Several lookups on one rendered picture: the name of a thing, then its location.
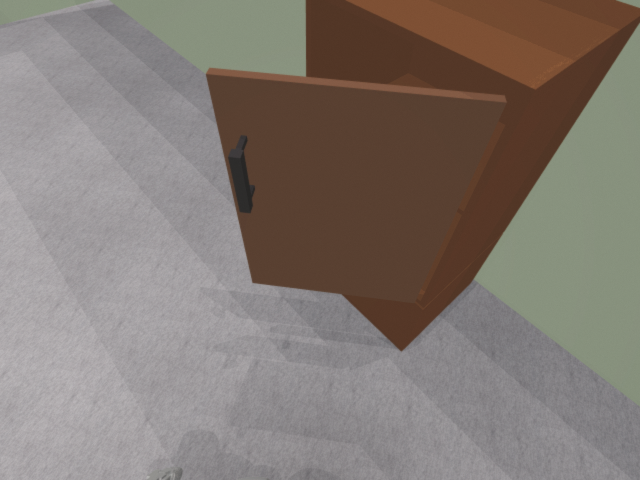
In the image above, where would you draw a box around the handle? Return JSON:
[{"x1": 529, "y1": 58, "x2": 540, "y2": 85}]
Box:
[{"x1": 228, "y1": 135, "x2": 255, "y2": 213}]

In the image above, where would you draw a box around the cupboard door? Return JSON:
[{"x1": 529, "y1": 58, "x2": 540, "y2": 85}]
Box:
[{"x1": 206, "y1": 68, "x2": 507, "y2": 303}]

